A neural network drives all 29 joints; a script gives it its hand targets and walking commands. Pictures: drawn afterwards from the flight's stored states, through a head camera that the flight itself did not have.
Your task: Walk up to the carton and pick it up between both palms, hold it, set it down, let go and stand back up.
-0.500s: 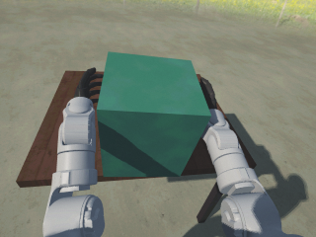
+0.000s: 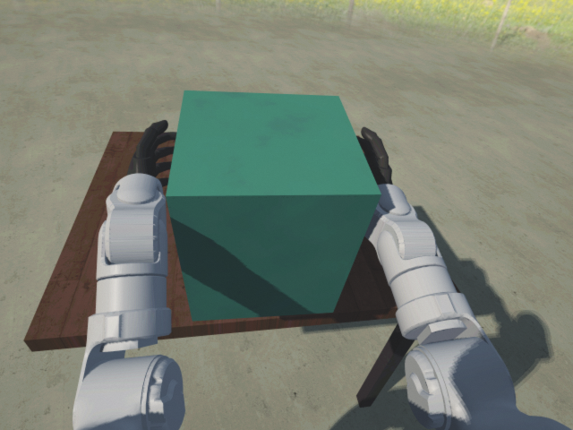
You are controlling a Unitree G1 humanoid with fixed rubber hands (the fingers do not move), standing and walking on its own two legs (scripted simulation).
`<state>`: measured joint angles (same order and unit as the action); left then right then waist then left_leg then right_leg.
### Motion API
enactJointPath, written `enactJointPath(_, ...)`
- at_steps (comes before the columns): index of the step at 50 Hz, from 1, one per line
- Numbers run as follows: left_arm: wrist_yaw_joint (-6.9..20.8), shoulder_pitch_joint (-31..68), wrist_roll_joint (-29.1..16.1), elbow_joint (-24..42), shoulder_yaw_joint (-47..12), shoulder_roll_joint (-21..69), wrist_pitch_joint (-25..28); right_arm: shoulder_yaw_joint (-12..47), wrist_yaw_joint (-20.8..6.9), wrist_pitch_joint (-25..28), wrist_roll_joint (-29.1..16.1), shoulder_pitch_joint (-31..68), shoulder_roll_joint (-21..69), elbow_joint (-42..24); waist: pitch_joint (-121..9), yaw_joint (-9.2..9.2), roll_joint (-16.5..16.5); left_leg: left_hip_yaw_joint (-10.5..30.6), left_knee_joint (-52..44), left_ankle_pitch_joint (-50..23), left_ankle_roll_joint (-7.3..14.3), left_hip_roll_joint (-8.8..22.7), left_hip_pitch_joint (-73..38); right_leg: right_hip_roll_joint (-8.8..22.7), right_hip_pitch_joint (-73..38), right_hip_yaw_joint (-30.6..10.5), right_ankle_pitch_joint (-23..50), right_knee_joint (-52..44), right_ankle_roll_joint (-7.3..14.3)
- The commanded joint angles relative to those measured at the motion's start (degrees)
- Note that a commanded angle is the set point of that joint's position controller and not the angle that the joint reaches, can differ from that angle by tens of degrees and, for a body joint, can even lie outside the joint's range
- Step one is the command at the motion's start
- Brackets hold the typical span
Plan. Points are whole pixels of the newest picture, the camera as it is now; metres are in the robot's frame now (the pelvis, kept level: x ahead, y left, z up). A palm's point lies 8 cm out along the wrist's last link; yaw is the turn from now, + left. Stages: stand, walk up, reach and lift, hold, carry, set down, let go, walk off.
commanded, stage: reach and lift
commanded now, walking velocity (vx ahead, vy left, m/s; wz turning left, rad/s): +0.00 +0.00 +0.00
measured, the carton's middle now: (264, 210) +0.38 +0.00 +0.16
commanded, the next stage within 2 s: hold in 0.18 s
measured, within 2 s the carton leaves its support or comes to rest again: neither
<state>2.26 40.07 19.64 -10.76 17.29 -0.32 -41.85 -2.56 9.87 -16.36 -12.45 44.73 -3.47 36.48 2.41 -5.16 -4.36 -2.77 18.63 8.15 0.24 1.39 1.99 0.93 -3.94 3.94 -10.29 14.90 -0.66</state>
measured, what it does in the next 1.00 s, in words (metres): stands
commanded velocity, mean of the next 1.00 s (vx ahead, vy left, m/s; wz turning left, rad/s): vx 0.00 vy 0.00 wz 0.00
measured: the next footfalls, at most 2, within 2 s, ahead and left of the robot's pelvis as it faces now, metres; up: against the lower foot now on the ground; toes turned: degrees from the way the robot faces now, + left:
none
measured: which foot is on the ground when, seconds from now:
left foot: down 0.00-1.00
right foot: down 0.00-1.00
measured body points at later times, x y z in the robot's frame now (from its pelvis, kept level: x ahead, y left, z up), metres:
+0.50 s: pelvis -0.01 -0.01 +0.00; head -0.08 +0.02 +0.44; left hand +0.37 +0.16 +0.23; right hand +0.37 -0.15 +0.24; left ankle +0.03 +0.11 -0.75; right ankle -0.01 -0.12 -0.75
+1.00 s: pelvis +0.00 -0.01 +0.00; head -0.06 +0.02 +0.44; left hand +0.38 +0.16 +0.23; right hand +0.38 -0.15 +0.24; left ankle +0.03 +0.11 -0.75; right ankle -0.01 -0.12 -0.75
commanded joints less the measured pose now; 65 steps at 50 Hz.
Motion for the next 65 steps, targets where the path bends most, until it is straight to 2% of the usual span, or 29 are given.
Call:
enactJointPath(1,6.9,33.2,-10.1,7.9,-26.3,31.1,2.9,20.0,-3.9,2.1,-5.4,42.5,29.4,-19.9,-24.9,-1.01,6.9,0.9,2.1,-21.3,-2.4,-2.9,-15.1,-4.8,3.3,1.4,14.7,-0.9,-2.1)
enactJointPath(12,7.4,33.1,-10.3,10.3,-25.6,29.7,0.6,23.1,-2.6,-1.6,-7.5,42.5,30.8,-23.1,-23.8,0.18,4.8,0.3,0.8,-17.2,-1.1,-3.4,-12.8,-4.5,2.5,0.3,14.0,-1.0,-2.7)
enactJointPath(22,8.8,37.0,-9.5,5.5,-23.1,28.7,-1.4,19.1,-2.9,-4.6,-5.9,44.9,31.7,-17.6,-18.7,0.25,4.7,-0.6,-2.6,-5.2,0.4,-3.4,-7.5,-3.6,5.6,-0.3,3.1,-2.4,-2.3)
enactJointPath(27,9.0,40.0,-10.0,2.8,-22.6,29.5,-0.9,16.9,-3.4,-4.9,-5.2,47.6,32.3,-15.5,-19.7,0.0,5.3,-0.5,-3.0,-2.6,0.6,-3.3,-6.3,-3.5,6.4,-0.4,0.6,-2.4,-2.1)
enactJointPath(36,8.5,41.0,-10.9,2.2,-22.0,29.8,0.0,17.3,-3.3,-5.1,-6.4,48.9,32.5,-14.9,-23.4,0.1,5.3,0.1,-1.7,-6.8,0.1,-3.4,-8.0,-4.0,5.5,-0.3,4.0,-1.8,-2.4)
enactJointPath(43,8.4,38.6,-11.4,6.3,-23.1,29.6,-0.4,20.4,-2.3,-5.8,-9.3,46.5,31.9,-18.2,-24.9,-0.07,5.4,0.5,0.4,-14.6,-1.2,-3.8,-10.7,-4.6,3.6,-0.2,10.7,-1.1,-2.8)
enactJointPath(49,8.7,36.9,-11.4,10.2,-24.5,29.4,-1.4,21.9,-1.7,-6.8,-10.8,43.9,31.2,-21.0,-23.7,-0.53,6.2,0.7,1.0,-17.3,-2.1,-3.8,-11.5,-4.8,3.1,-0.1,12.8,-0.9,-2.9)
enactJointPath(55,8.8,36.2,-11.4,12.2,-25.8,29.5,-2.3,22.2,-1.6,-7.6,-11.0,43.0,30.8,-23.1,-22.4,-0.84,6.6,0.7,0.8,-16.7,-2.4,-3.8,-11.2,-4.8,3.4,-0.1,12.3,-1.0,-2.8)
enactJointPath(65,9.1,36.7,-10.9,10.3,-24.9,29.3,-2.5,21.3,-2.0,-7.9,-9.4,44.2,31.3,-22.3,-21.9,-0.2,5.2,0.3,-0.6,-12.0,-1.3,-3.6,-9.9,-4.5,3.9,-0.3,9.1,-1.3,-2.8)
